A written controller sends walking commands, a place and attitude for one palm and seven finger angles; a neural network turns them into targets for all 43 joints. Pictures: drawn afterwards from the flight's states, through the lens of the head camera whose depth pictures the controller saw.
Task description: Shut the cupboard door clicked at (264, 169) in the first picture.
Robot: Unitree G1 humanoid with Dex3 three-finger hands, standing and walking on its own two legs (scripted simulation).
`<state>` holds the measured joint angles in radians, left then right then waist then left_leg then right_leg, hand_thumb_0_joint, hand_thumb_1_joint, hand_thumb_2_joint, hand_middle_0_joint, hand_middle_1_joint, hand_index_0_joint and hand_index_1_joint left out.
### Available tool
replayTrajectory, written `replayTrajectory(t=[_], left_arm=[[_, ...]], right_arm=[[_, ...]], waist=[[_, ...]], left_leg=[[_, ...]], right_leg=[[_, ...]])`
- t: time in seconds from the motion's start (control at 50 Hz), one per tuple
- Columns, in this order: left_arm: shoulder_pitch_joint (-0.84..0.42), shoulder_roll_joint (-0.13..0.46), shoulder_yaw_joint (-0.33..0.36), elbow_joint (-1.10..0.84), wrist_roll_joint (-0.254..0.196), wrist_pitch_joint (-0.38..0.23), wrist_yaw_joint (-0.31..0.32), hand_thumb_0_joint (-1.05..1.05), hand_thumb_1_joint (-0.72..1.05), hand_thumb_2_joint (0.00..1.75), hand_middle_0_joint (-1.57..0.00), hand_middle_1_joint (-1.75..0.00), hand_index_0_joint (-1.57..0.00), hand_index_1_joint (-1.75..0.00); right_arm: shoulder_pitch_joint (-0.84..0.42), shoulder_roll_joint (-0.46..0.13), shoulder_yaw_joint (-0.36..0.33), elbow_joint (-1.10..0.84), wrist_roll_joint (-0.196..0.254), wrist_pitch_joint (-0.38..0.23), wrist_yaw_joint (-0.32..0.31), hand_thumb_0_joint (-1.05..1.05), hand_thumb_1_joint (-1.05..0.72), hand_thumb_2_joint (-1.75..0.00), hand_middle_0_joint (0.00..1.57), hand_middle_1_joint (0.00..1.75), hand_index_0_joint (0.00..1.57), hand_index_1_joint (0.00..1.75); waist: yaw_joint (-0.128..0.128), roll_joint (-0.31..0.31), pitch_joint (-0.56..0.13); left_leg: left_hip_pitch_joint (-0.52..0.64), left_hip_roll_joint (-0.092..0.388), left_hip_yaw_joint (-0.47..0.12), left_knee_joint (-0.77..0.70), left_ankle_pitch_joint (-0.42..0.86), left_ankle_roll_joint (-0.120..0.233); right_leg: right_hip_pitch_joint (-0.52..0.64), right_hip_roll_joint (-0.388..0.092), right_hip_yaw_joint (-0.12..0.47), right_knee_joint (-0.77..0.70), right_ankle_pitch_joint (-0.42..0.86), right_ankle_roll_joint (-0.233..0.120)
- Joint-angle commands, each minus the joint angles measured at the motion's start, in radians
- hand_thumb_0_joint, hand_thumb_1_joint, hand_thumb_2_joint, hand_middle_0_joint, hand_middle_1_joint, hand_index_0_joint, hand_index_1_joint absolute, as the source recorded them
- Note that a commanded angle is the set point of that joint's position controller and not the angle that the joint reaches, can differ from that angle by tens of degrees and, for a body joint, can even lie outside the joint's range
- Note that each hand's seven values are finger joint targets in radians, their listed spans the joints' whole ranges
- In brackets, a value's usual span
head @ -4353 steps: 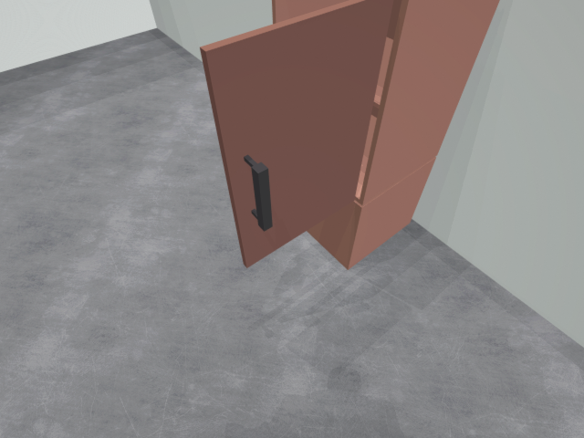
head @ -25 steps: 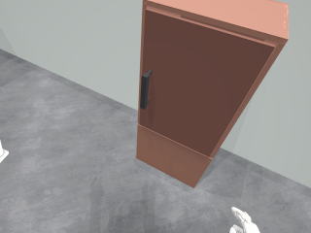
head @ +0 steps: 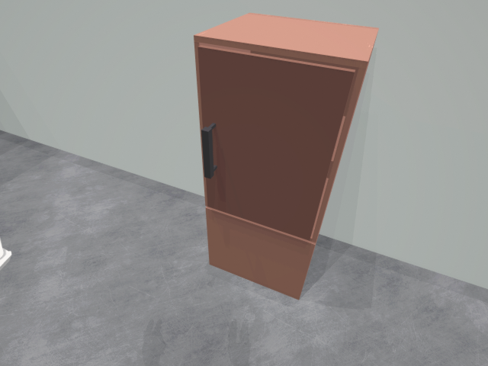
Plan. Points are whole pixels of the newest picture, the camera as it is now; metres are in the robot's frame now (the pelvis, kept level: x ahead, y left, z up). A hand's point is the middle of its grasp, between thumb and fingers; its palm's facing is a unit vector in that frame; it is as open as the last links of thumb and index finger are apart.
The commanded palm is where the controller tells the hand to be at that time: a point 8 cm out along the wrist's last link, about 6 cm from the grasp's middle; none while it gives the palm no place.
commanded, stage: stop stepping back and stand still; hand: left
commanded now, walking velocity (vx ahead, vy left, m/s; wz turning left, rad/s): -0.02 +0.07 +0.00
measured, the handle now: (211, 150) +0.78 +0.18 -0.05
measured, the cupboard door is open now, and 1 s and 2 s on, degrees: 0 0 0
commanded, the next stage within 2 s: let the arm hang, fingers relaxed in 0.92 s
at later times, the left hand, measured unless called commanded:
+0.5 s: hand out of the picture +0.14 +0.32 +0.18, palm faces +0.58 -0.71 -0.40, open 7.4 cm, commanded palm +0.10 +0.33 +0.19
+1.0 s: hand (3, 280) +0.16 +0.31 +0.16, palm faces +0.42 -0.77 -0.48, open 7.4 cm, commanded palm none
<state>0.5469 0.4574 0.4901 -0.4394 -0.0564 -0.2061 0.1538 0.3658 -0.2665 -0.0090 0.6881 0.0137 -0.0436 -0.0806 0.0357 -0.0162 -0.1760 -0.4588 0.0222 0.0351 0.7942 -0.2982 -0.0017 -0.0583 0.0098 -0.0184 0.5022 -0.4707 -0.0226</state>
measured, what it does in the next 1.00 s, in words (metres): steps on the spot: left foot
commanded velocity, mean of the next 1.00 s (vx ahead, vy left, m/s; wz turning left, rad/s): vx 0.03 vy -0.02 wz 0.00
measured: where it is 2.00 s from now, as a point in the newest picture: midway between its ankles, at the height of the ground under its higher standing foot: outside the picture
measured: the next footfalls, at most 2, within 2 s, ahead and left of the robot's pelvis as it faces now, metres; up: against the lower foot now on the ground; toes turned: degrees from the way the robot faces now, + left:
left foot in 0.04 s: +0.05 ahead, +0.16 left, +0.00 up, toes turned +5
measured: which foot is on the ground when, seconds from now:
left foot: up 0.00-0.02, down 0.04-1.00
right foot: down 0.00-1.00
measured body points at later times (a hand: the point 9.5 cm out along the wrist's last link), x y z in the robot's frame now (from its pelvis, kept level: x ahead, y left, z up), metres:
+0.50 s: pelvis -0.03 +0.02 +0.01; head -0.07 +0.01 +0.46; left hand +0.10 +0.35 +0.20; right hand +0.12 -0.21 -0.09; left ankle -0.01 +0.15 -0.70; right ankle -0.08 -0.08 -0.72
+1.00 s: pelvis -0.03 +0.04 +0.01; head -0.03 +0.04 +0.46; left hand +0.13 +0.35 +0.18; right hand +0.13 -0.19 -0.08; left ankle +0.01 +0.16 -0.72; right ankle -0.08 -0.08 -0.72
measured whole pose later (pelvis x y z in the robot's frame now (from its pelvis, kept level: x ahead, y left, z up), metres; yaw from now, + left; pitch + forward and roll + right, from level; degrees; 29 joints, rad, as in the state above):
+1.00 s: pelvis -0.03 +0.04 +0.01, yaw +1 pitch +1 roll -1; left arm 0.59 0.40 0.40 -0.42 -0.06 -0.15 0.14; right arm 0.25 -0.20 0.02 0.62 0.02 -0.07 -0.07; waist 0.00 0.02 -0.04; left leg -0.32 0.05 0.06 0.53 -0.22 0.00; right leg -0.15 -0.01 -0.04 0.47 -0.34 0.01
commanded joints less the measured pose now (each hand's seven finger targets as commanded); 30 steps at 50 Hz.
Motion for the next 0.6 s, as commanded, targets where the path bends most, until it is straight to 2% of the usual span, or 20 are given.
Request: replayTrajectory(t=[0.0, 0.04, 0.06, 0.08, 0.1, 0.12, 0.14, 0.16, 0.22, 0.28, 0.3, 0.32, 0.34, 0.36, 0.4, 0.44, 0.48, 0.52, 0.56, 0.58], left_arm=[[-0.342, 0.101, -0.088, 0.068, 0.022, 0.014, 0.018, 0.00, 0.90, 0.90, -0.20, -0.30, -0.20, -0.30], [-0.297, 0.125, -0.073, -0.074, 0.022, 0.003, 0.023, 0.00, 0.90, 0.90, -0.20, -0.30, -0.20, -0.30], [-0.258, 0.163, -0.030, -0.182, 0.026, -0.008, 0.028, 0.00, 0.90, 0.90, -0.20, -0.30, -0.20, -0.30], [-0.198, 0.191, 0.013, -0.287, 0.023, -0.022, 0.031, 0.00, 0.90, 0.90, -0.20, -0.30, -0.20, -0.30], [-0.166, 0.191, 0.022, -0.394, 0.014, -0.037, 0.024, 0.00, 0.90, 0.90, -0.20, -0.30, -0.20, -0.30], [-0.152, 0.241, 0.064, -0.433, 0.009, -0.044, 0.014, 0.00, 0.90, 0.90, -0.20, -0.30, -0.20, -0.30], [-0.130, 0.196, 0.059, -0.457, 0.007, -0.050, 0.017, 0.00, 0.90, 0.90, -0.20, -0.30, -0.20, -0.30], [-0.077, 0.216, 0.103, -0.456, 0.006, -0.051, 0.031, 0.00, 0.90, 0.90, -0.20, -0.30, -0.20, -0.30], [0.069, 0.251, 0.195, -0.390, 0.000, -0.056, 0.044, 0.00, 0.90, 0.90, -0.20, -0.30, -0.20, -0.30], [0.050, 0.171, 0.147, -0.235, -0.005, -0.049, 0.038, 0.00, 0.90, 0.90, -0.20, -0.30, -0.20, -0.30], [0.018, 0.155, 0.133, -0.188, -0.006, -0.038, 0.038, 0.00, 0.90, 0.90, -0.20, -0.30, -0.20, -0.30], [0.047, 0.131, 0.111, -0.129, -0.010, -0.022, 0.035, 0.00, 0.90, 0.90, -0.20, -0.30, -0.20, -0.30], [0.046, 0.114, 0.073, -0.094, -0.008, -0.007, 0.033, 0.00, 0.90, 0.90, -0.20, -0.30, -0.20, -0.30], [0.009, 0.105, 0.048, -0.071, -0.005, -0.001, 0.035, 0.00, 0.90, 0.90, -0.20, -0.30, -0.20, -0.30], [-0.091, 0.080, -0.008, -0.030, 0.007, -0.004, 0.031, 0.00, 0.90, 0.90, -0.20, -0.30, -0.20, -0.30], [-0.224, 0.067, -0.056, -0.017, 0.019, -0.003, 0.031, 0.00, 0.90, 0.90, -0.20, -0.30, -0.20, -0.30], [-0.295, 0.069, -0.088, -0.061, 0.024, -0.004, 0.032, 0.00, 0.90, 0.90, -0.20, -0.30, -0.20, -0.30], [-0.369, 0.115, -0.079, -0.223, 0.027, -0.017, 0.033, 0.00, 0.90, 0.90, -0.20, -0.30, -0.20, -0.30], [-0.339, 0.141, -0.038, -0.344, 0.027, -0.042, 0.037, 0.00, 0.90, 0.90, -0.20, -0.30, -0.20, -0.30], [-0.255, 0.153, 0.005, -0.332, 0.024, -0.041, 0.036, 0.00, 0.90, 0.90, -0.20, -0.30, -0.20, -0.30]], right_arm=[[-0.211, -0.094, -0.041, -0.152, 0.013, -0.078, -0.020, 0.00, -0.90, -0.90, 0.20, 0.30, 0.20, 0.30], [-0.220, -0.104, -0.050, -0.178, 0.018, -0.076, -0.024, 0.00, -0.90, -0.90, 0.20, 0.30, 0.20, 0.30], [-0.206, -0.107, -0.050, -0.210, 0.016, -0.074, -0.022, 0.00, -0.90, -0.90, 0.20, 0.30, 0.20, 0.30], [-0.187, -0.093, -0.044, -0.225, 0.008, -0.076, -0.013, 0.00, -0.90, -0.90, 0.20, 0.30, 0.20, 0.30], [-0.194, -0.062, -0.033, -0.227, -0.001, -0.089, 0.002, 0.00, -0.90, -0.90, 0.20, 0.30, 0.20, 0.30], [-0.233, -0.060, -0.033, -0.215, -0.011, -0.109, 0.007, 0.00, -0.90, -0.90, 0.20, 0.30, 0.20, 0.30], [-0.224, -0.057, -0.041, -0.209, -0.011, -0.121, 0.010, 0.00, -0.90, -0.90, 0.20, 0.30, 0.20, 0.30], [-0.228, -0.062, -0.038, -0.210, -0.009, -0.126, 0.009, 0.00, -0.90, -0.90, 0.20, 0.30, 0.20, 0.30], [-0.213, -0.055, -0.024, -0.211, -0.013, -0.126, 0.006, 0.00, -0.90, -0.90, 0.20, 0.30, 0.20, 0.30], [-0.191, -0.054, -0.026, -0.205, -0.019, -0.103, 0.004, 0.00, -0.90, -0.90, 0.20, 0.30, 0.20, 0.30], [-0.185, -0.055, -0.030, -0.201, -0.021, -0.095, 0.003, 0.00, -0.90, -0.90, 0.20, 0.30, 0.20, 0.30], [-0.187, -0.053, -0.042, -0.201, -0.013, -0.085, 0.004, 0.00, -0.90, -0.90, 0.20, 0.30, 0.20, 0.30], [-0.182, -0.047, -0.036, -0.198, -0.009, -0.069, 0.007, 0.00, -0.90, -0.90, 0.20, 0.30, 0.20, 0.30], [-0.194, -0.051, -0.033, -0.199, -0.003, -0.063, 0.011, 0.00, -0.90, -0.90, 0.20, 0.30, 0.20, 0.30], [-0.198, -0.061, -0.028, -0.187, -0.002, -0.070, 0.014, 0.00, -0.90, -0.90, 0.20, 0.30, 0.20, 0.30], [-0.213, -0.054, -0.016, -0.173, -0.006, -0.075, 0.004, 0.00, -0.90, -0.90, 0.20, 0.30, 0.20, 0.30], [-0.217, -0.055, -0.016, -0.167, -0.010, -0.081, -0.010, 0.00, -0.90, -0.90, 0.20, 0.30, 0.20, 0.30], [-0.239, -0.080, -0.039, -0.183, -0.004, -0.100, -0.023, 0.00, -0.90, -0.90, 0.20, 0.30, 0.20, 0.30], [-0.249, -0.081, -0.035, -0.215, -0.002, -0.112, -0.021, 0.00, -0.90, -0.90, 0.20, 0.30, 0.20, 0.30], [-0.231, -0.061, -0.025, -0.209, -0.005, -0.117, -0.018, 0.00, -0.90, -0.90, 0.20, 0.30, 0.20, 0.30]], waist=[[-0.058, -0.192, 0.304], [-0.055, -0.107, 0.171], [-0.057, -0.024, 0.079], [-0.054, 0.078, 0.000], [-0.054, 0.151, -0.040], [-0.039, 0.158, -0.010], [-0.038, 0.123, 0.050], [-0.035, 0.155, 0.071], [-0.035, 0.328, 0.055], [-0.060, 0.254, 0.085], [-0.061, 0.173, 0.101], [-0.054, 0.027, 0.118], [-0.049, -0.118, 0.162], [-0.044, -0.178, 0.203], [-0.045, -0.203, 0.230], [-0.056, -0.145, 0.234], [-0.060, -0.097, 0.191], [-0.050, 0.029, 0.143], [-0.037, 0.151, 0.117], [-0.037, 0.216, 0.124]], left_leg=[[0.105, -0.010, 0.026, -0.186, 0.054, 0.043], [0.231, 0.003, 0.007, -0.295, 0.354, 0.074], [0.351, 0.062, -0.039, -0.269, 0.589, 0.107], [0.442, 0.115, -0.156, -0.242, 0.808, 0.152], [0.468, 0.159, -0.254, -0.305, 0.874, 0.171], [0.296, 0.215, -0.313, -0.465, 0.490, 0.149], [0.211, 0.220, -0.317, -0.510, 0.221, 0.143], [0.178, 0.209, -0.271, -0.542, 0.062, 0.122], [0.107, 0.137, -0.104, -0.511, -0.081, 0.050], [-0.018, 0.077, -0.042, -0.413, -0.257, 0.021], [-0.016, 0.059, -0.029, -0.345, -0.273, 0.014], [-0.010, 0.033, -0.010, -0.176, -0.205, 0.005], [-0.078, 0.021, -0.015, -0.029, -0.124, 0.001], [-0.129, 0.021, -0.031, 0.070, -0.099, 0.000], [-0.169, 0.040, -0.060, 0.092, -0.116, 0.004], [-0.009, 0.048, -0.034, -0.093, -0.052, 0.013], [0.184, 0.008, 0.019, -0.258, 0.113, 0.020], [0.314, 0.064, -0.067, -0.328, 0.203, 0.038], [0.308, 0.147, -0.168, -0.390, 0.208, 0.071], [0.266, 0.133, -0.177, -0.417, 0.211, 0.077]], right_leg=[[-0.225, -0.229, 0.108, -0.083, 0.736, 0.009], [-0.133, -0.156, 0.021, 0.128, 0.968, 0.083], [-0.176, -0.098, -0.018, 0.236, 0.961, 0.115], [-0.250, -0.042, -0.043, 0.312, 0.731, 0.105], [-0.289, -0.008, -0.021, 0.328, 0.312, 0.074], [-0.231, 0.002, 0.018, 0.341, -0.072, 0.062], [-0.200, 0.004, 0.016, 0.297, -0.076, 0.046], [-0.183, 0.001, -0.004, 0.230, -0.049, 0.040], [-0.062, 0.006, -0.062, -0.010, 0.121, 0.025], [-0.021, -0.038, 0.031, -0.083, 0.085, -0.030], [-0.080, -0.071, 0.099, -0.118, -0.010, -0.055], [-0.154, -0.150, 0.261, -0.216, -0.163, -0.097], [-0.165, -0.254, 0.411, -0.300, -0.209, -0.147], [-0.159, -0.304, 0.446, -0.319, -0.104, -0.174], [-0.106, -0.302, 0.351, -0.244, 0.199, -0.179], [-0.178, -0.246, 0.199, -0.166, 0.336, -0.123], [-0.222, -0.159, 0.075, -0.109, 0.338, -0.057], [-0.265, -0.116, 0.053, -0.023, 0.324, -0.007], [-0.247, -0.042, 0.016, 0.020, 0.231, 0.035], [-0.220, -0.020, -0.002, 0.036, 0.241, 0.035]])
